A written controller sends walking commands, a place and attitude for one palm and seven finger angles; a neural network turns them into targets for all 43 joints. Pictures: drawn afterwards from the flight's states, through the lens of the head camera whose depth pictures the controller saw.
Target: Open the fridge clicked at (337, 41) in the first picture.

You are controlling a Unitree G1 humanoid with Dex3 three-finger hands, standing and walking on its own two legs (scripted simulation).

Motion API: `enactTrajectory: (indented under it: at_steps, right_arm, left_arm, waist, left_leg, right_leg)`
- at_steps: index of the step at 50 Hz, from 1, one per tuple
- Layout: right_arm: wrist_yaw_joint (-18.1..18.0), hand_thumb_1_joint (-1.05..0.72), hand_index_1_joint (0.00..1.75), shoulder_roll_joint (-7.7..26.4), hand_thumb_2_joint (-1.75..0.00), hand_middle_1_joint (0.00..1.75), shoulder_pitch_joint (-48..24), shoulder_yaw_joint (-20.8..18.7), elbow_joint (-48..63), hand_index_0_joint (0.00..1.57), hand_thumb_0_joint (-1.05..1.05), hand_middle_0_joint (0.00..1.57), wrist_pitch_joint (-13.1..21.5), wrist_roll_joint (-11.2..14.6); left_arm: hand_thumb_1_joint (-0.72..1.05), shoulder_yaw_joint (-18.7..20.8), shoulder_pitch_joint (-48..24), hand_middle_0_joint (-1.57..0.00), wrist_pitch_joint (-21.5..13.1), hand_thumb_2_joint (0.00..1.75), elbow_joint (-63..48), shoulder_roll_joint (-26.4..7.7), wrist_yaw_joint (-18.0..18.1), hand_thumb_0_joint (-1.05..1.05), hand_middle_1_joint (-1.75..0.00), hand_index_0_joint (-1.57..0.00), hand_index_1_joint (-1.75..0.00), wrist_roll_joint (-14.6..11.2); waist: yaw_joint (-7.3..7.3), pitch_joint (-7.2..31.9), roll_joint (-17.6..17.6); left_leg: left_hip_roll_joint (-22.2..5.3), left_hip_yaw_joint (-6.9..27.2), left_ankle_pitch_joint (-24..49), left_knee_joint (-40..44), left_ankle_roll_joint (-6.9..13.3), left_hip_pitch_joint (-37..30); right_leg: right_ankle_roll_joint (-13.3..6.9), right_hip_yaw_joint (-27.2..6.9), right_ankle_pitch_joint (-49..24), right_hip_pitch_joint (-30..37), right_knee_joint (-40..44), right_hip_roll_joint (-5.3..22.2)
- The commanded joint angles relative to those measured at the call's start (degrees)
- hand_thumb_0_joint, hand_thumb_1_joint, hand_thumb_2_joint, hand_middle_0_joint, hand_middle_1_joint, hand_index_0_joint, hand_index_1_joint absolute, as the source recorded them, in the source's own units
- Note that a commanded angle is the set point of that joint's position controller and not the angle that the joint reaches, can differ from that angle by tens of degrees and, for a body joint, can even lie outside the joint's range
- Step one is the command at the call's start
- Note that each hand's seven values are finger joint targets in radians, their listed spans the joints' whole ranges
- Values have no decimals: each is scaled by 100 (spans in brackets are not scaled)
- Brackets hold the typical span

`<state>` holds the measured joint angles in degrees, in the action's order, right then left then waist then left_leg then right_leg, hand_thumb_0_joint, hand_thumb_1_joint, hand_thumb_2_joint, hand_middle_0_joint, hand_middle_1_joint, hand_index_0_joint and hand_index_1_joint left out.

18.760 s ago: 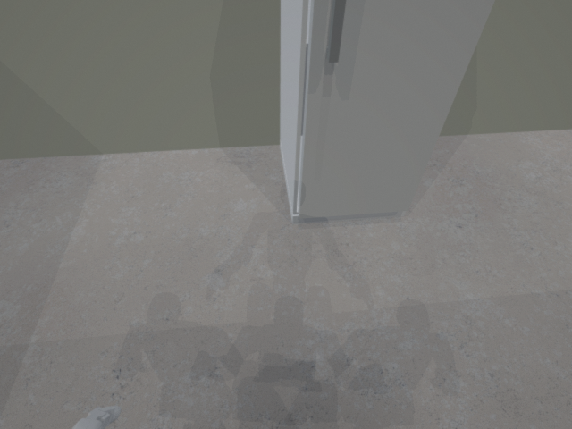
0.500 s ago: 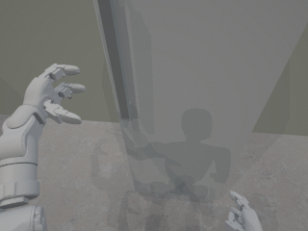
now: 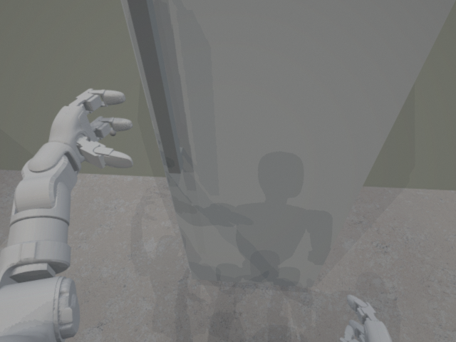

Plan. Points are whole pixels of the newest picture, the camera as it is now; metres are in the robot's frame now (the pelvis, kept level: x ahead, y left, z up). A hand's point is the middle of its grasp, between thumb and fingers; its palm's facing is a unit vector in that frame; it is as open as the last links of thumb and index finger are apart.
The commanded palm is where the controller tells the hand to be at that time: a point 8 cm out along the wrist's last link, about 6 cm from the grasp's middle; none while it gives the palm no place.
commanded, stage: move the hooked fingers beside the handle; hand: left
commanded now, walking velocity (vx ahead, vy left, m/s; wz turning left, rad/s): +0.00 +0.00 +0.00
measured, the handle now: (161, 78) +0.48 +0.15 +0.25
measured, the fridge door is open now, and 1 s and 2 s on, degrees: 0 0 0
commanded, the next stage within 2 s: none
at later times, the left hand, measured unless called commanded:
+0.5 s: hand (134, 108) +0.44 +0.19 +0.22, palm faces -0.01 -1.00 +0.02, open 14.0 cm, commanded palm +0.40 +0.25 +0.21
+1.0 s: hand (133, 124) +0.43 +0.20 +0.19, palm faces +0.01 -1.00 -0.01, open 14.0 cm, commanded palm +0.40 +0.25 +0.21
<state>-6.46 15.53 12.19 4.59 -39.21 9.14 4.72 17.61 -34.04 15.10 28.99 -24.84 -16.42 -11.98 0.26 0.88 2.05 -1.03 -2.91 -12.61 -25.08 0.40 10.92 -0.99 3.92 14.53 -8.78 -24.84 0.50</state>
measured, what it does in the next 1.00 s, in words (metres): stands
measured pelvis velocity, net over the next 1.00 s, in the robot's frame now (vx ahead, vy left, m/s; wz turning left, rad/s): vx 0.01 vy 0.00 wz -0.01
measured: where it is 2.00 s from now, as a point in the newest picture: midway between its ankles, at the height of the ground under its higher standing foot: outside the picture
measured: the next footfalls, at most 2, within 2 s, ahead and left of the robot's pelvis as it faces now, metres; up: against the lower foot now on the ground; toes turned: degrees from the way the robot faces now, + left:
none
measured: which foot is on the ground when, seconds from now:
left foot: down 0.00-1.00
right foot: down 0.00-1.00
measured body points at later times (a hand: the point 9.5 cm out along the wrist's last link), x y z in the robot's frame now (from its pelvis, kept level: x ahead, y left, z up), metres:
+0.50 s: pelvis +0.02 +0.00 +0.00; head +0.00 -0.01 +0.45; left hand +0.43 +0.25 +0.22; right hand +0.12 -0.26 -0.11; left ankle +0.01 +0.12 -0.74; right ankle -0.01 -0.11 -0.74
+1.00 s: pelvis +0.01 +0.00 +0.00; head +0.01 -0.01 +0.45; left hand +0.42 +0.25 +0.19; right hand +0.15 -0.25 -0.09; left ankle +0.01 +0.12 -0.74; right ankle -0.01 -0.11 -0.74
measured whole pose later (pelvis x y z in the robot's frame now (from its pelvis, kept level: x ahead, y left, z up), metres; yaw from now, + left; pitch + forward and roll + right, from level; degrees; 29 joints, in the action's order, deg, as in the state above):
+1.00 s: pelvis +0.01 +0.00 +0.00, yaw -1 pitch +1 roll +0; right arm -5.8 15.5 13.1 3.8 -37.8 7.1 4.2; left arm 16.6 -40.8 10.3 39.2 -23.3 -14.3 -10.4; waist -0.7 1.4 2.0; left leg -1.2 -3.4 -12.8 -25.1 0.5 13.0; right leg -1.0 3.3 14.5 -11.1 -24.9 0.3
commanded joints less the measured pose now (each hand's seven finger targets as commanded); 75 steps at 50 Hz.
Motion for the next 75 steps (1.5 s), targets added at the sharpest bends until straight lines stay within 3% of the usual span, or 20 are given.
enactTrajectory:
  at_steps: [1, 7, 10, 15, 18, 22, 25, 31, 33, 39, 41, 47, 50, 53, 56, 58, 64, 67, 72, 75]
  right_arm:
    - [-19, -90, 30, 689, -90, 30, -485, -294, 841, 20, 0, 20, 368, -18]
    - [-16, -90, 30, 807, -90, 30, -213, -329, 636, 20, 0, 20, 275, -4]
    - [17, -90, 30, 810, -90, 30, -122, -348, 654, 20, 0, 20, 225, 18]
    - [48, -90, 30, 781, -90, 30, 21, -417, 792, 20, 0, 20, 262, -59]
    - [65, -90, 30, 771, -90, 30, 65, -427, 780, 20, 0, 20, 300, -80]
    - [86, -90, 30, 853, -90, 30, 128, -438, 645, 20, 0, 20, 176, -33]
    - [127, -90, 30, 838, -90, 30, 65, -418, 753, 20, 0, 20, 75, 0]
    - [116, -90, 30, 745, -90, 30, -88, -460, 1051, 20, 0, 20, 143, -59]
    - [71, -90, 30, 719, -90, 30, -168, -419, 1015, 20, 0, 20, 183, -55]
    - [8, -90, 30, 755, -90, 30, -174, -329, 628, 20, 0, 20, 117, 7]
    - [4, -90, 30, 811, -90, 30, -110, -336, 587, 20, 0, 20, 31, 11]
    - [17, -90, 30, 746, -90, 30, -115, -372, 893, 20, 0, 20, 37, -59]
    - [37, -90, 30, 695, -90, 30, -151, -345, 918, 20, 0, 20, 147, -78]
    - [52, -90, 30, 711, -90, 30, -135, -340, 801, 20, 0, 20, 148, -61]
    - [88, -90, 30, 767, -90, 30, -104, -341, 725, 20, 0, 20, 33, -15]
    - [116, -90, 30, 817, -90, 30, -103, -362, 808, 20, 0, 20, -36, 18]
    - [119, -90, 30, 737, -90, 30, -249, -417, 1092, 20, 0, 20, 67, -31]
    - [44, -90, 30, 729, -90, 30, -269, -390, 982, 20, 0, 20, 136, -77]
    - [-13, -90, 30, 765, -90, 30, -210, -335, 675, 20, 0, 20, 88, -65]
    - [-14, -90, 30, 766, -90, 30, -164, -304, 616, 20, 0, 20, -24, -17]
  left_arm:
    - [-50, 294, -3395, -30, -836, 30, -1601, -1422, 52, 0, -120, -30, -120, -106]
    - [-50, 373, -2843, -30, -597, 30, 37, -1415, 6, 0, -120, -30, -120, -91]
    - [-50, 130, -3183, -30, -565, 30, 232, -1289, 69, 0, -120, -30, -120, 39]
    - [-50, 354, -4103, -30, -1183, 30, -889, -1598, 179, 0, -120, -30, -120, 62]
    - [-50, 532, -3794, -30, -1362, 30, -1065, -1631, 170, 0, -120, -30, -120, -14]
    - [-50, 720, -2716, -30, -908, 30, 293, -1673, 114, 0, -120, -30, -120, 16]
    - [-50, 368, -2477, -30, -587, 30, 461, -1328, 105, 0, -120, -30, -120, 123]
    - [-50, 538, -3507, -30, -1182, 30, -1750, -1544, 124, 0, -120, -30, -120, -49]
    - [-50, 460, -3667, -30, -1305, 30, -2047, -1477, 111, 0, -120, -30, -120, -127]
    - [-50, -115, -3165, -30, -561, 30, -87, -802, 140, 0, -120, -30, -120, -16]
    - [-50, -100, -3000, -30, -324, 30, 582, -873, 160, 0, -120, -30, -120, 34]
    - [-50, 259, -3944, -30, -1076, 30, -679, -1464, 224, 0, -120, -30, -120, 15]
    - [-50, 393, -4253, -30, -1497, 30, -1292, -1569, 216, 0, -120, -30, -120, -22]
    - [-50, 469, -3720, -30, -1316, 30, -768, -1546, 198, 0, -120, -30, -120, -6]
    - [-50, 278, -2738, -30, -749, 30, 340, -1178, 102, 0, -120, -30, -120, 21]
    - [-50, 199, -2343, -30, -482, 30, 548, -1091, 49, 0, -120, -30, -120, 43]
    - [-50, 56, -3447, -30, -983, 30, -1689, -985, 125, 0, -120, -30, -120, -117]
    - [-50, 492, -3811, -30, -1254, 30, -2204, -1537, 297, 0, -120, -30, -120, -140]
    - [-50, 541, -3166, -30, -811, 30, -627, -1551, 371, 0, -120, -30, -120, 43]
    - [-50, -9, -2973, -30, -374, 30, 461, -1000, 239, 0, -120, -30, -120, 100]
  waist:
    - [-79, 1906, 376]
    - [-23, 1198, -312]
    - [-105, 1081, -55]
    - [-129, 2337, 162]
    - [-42, 2576, 203]
    - [64, 1481, -363]
    - [61, 982, -90]
    - [0, 2414, 41]
    - [-71, 2426, 183]
    - [-191, 794, 62]
    - [-197, 573, -247]
    - [-135, 2183, -274]
    - [-85, 2656, 143]
    - [-37, 2088, 260]
    - [10, 1078, -98]
    - [65, 859, -249]
    - [-57, 1997, -14]
    - [-47, 2303, 68]
    - [-13, 1358, 26]
    - [-126, 699, 33]
  left_leg:
    - [8, 351, 1315, 165, 173, -1238]
    - [-7, 266, 920, 230, 202, -556]
    - [2, 267, 824, 224, 203, -448]
    - [10, 299, 1654, 64, 214, -1139]
    - [-33, 294, 2188, 20, 201, -1390]
    - [-13, 134, 1493, 170, 239, -583]
    - [7, 98, 1271, 226, 224, -306]
    - [7, 192, 2039, 46, 257, -1282]
    - [-17, 202, 2090, 52, 252, -1466]
    - [15, 223, 873, 270, 217, -632]
    - [7, 250, 541, 292, 215, -340]
    - [25, 250, 1412, 52, 253, -959]
    - [15, 304, 1874, 37, 211, -1407]
    - [-10, 249, 1826, 98, 204, -1182]
    - [0, 188, 1257, 266, 198, -471]
    - [-5, 159, 1177, 300, 204, -278]
    - [-3, 283, 1540, 162, 230, -1152]
    - [-30, 306, 1590, 152, 221, -1471]
    - [9, 236, 969, 339, 209, -782]
    - [16, 228, 546, 391, 195, -375]
  right_leg:
    - [-107, -268, -1633, 30, 293, 17]
    - [-63, -244, -1437, -161, 341, 29]
    - [-73, -260, -1315, -330, 315, 43]
    - [-103, -305, -2087, 184, 139, 4]
    - [-94, -285, -2480, 321, 81, -22]
    - [-57, -239, -2161, 144, 201, -10]
    - [-63, -241, -1963, -114, 216, 18]
    - [-87, -308, -2556, 385, 102, -34]
    - [-74, -312, -2506, 320, 138, -56]
    - [-64, -225, -1380, -480, 398, -38]
    - [-41, -223, -1059, -619, 438, -10]
    - [-73, -323, -1992, 130, 174, -4]
    - [-104, -329, -2322, 341, 108, -36]
    - [-106, -288, -2241, 183, 195, -44]
    - [-93, -224, -1871, -89, 287, -29]
    - [-86, -194, -1820, -107, 289, -3]
    - [-106, -258, -1887, 29, 230, -72]
    - [-91, -295, -1804, 96, 300, -105]
    - [-91, -257, -1346, -46, 455, -71]
    - [-70, -249, -1028, -428, 520, -23]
